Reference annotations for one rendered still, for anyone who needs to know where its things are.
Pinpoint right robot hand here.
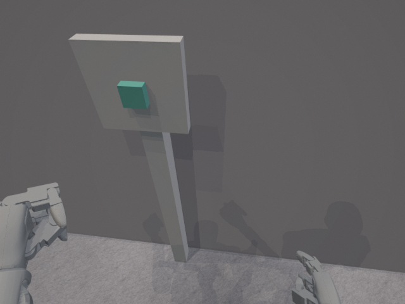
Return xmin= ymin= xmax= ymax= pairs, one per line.
xmin=292 ymin=251 xmax=341 ymax=304

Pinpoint button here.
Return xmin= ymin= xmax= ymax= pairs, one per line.
xmin=117 ymin=81 xmax=150 ymax=109

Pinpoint left robot hand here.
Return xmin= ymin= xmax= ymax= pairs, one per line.
xmin=0 ymin=182 xmax=67 ymax=270

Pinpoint robot left forearm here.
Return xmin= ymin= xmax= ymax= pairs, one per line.
xmin=0 ymin=268 xmax=33 ymax=304

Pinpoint panel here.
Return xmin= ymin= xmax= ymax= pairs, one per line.
xmin=69 ymin=34 xmax=190 ymax=263

